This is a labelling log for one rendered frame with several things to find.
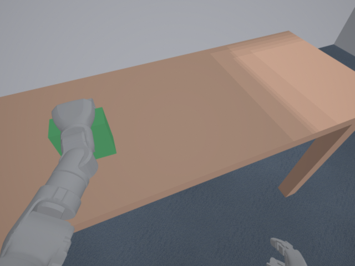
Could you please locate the left robot upper arm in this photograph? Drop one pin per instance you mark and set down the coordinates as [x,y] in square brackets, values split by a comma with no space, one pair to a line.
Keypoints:
[41,240]

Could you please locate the sponge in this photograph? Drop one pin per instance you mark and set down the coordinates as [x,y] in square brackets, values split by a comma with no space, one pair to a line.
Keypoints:
[103,138]

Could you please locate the robot right hand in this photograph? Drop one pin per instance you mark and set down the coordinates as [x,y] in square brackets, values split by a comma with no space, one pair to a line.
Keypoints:
[292,257]

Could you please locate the left robot forearm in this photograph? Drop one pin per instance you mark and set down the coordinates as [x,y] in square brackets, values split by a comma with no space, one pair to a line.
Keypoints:
[60,196]

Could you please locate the robot left hand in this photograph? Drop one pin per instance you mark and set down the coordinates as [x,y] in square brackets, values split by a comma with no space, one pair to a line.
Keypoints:
[80,111]

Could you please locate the table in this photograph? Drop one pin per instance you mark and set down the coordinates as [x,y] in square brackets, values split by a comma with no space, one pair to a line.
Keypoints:
[181,121]

